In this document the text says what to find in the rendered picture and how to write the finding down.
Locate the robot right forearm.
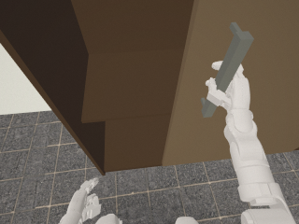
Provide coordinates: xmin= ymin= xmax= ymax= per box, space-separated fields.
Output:
xmin=223 ymin=108 xmax=296 ymax=224

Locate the robot left forearm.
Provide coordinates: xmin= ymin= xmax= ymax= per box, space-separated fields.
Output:
xmin=59 ymin=212 xmax=83 ymax=224

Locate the handle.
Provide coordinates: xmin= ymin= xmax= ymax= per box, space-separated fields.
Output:
xmin=201 ymin=22 xmax=254 ymax=118

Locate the right robot upper arm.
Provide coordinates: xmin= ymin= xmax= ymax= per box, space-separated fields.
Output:
xmin=241 ymin=208 xmax=294 ymax=224

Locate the left robot thigh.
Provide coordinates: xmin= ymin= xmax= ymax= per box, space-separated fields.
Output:
xmin=95 ymin=215 xmax=122 ymax=224

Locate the right robot hand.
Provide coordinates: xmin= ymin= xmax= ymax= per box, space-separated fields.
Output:
xmin=206 ymin=61 xmax=250 ymax=113

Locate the left robot hand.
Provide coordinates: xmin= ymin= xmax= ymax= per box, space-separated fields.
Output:
xmin=66 ymin=177 xmax=102 ymax=222

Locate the wardrobe door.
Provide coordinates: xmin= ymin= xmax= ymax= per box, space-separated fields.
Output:
xmin=162 ymin=0 xmax=299 ymax=167

